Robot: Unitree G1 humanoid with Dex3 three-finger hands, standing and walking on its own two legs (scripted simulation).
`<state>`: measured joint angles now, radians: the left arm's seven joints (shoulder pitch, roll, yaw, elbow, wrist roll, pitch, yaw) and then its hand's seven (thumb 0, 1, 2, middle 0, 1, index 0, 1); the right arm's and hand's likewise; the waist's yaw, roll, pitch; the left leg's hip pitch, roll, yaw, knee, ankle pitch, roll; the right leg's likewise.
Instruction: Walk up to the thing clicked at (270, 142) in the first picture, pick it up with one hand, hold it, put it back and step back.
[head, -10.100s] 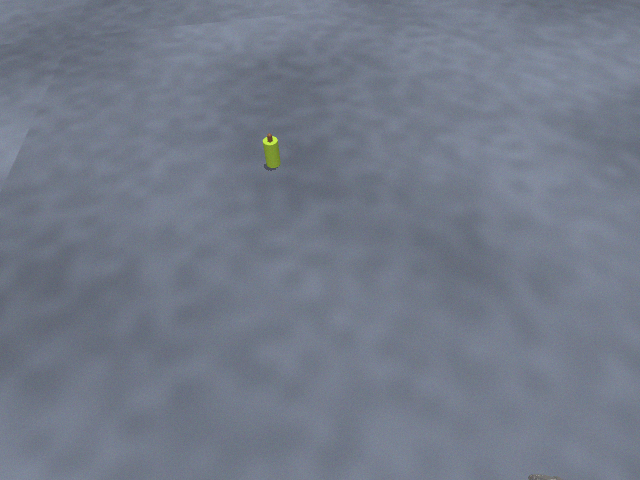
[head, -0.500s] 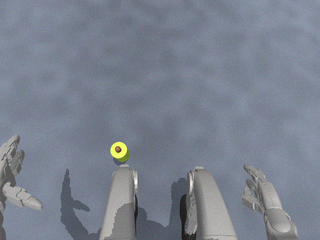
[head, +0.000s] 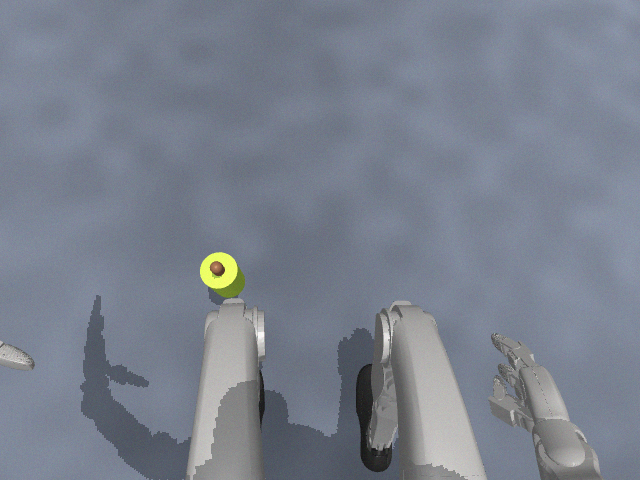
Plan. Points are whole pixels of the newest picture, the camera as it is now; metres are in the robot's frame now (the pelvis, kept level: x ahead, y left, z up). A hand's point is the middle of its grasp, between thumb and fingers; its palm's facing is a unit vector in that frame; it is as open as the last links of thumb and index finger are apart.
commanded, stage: go down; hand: left
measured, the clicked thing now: (223, 274) +0.39 +0.20 -0.38
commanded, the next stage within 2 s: approach in 1.18 s
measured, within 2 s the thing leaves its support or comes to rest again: neither
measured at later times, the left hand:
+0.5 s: hand (2, 289) +0.30 +0.39 -0.06, palm faces +0.13 -0.98 -0.13, open 17.5 cm
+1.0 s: hand (5, 277) +0.32 +0.40 -0.07, palm faces +0.12 -0.99 -0.12, open 17.6 cm
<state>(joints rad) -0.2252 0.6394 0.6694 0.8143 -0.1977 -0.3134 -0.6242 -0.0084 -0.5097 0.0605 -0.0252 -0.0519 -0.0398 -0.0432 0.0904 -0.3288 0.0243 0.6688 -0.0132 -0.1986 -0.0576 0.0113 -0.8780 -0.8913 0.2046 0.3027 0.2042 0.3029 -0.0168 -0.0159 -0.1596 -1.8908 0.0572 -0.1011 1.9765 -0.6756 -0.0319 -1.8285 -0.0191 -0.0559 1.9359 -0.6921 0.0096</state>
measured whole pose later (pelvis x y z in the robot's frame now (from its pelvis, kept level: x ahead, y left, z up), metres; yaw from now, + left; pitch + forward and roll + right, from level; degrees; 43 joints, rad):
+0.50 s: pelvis -0.01 +0.00 -0.04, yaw -1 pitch +33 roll -5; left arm -0.32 0.70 0.72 0.87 -0.22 -0.33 -0.71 -0.01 -0.54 0.07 -0.03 -0.07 -0.04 -0.06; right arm 0.06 -0.35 0.05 0.67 -0.03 -0.21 -0.06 0.01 -0.89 -0.90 0.21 0.30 0.20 0.30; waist -0.01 -0.02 -0.14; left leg -2.01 0.05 -0.12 2.12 -0.68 -0.03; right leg -1.95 -0.02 -0.06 2.07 -0.70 0.01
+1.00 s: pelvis -0.01 +0.00 -0.07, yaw -1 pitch +32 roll -5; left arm -0.38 0.77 0.76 0.93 -0.22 -0.33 -0.75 -0.01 -0.59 0.07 -0.03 -0.07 -0.04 -0.07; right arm 0.09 -0.36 0.07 0.68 -0.02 -0.20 -0.05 0.01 -0.89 -0.90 0.21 0.30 0.20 0.30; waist -0.03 -0.02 -0.13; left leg -2.08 0.05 -0.12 2.19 -0.68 -0.03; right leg -2.01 -0.02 -0.06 2.14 -0.70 0.02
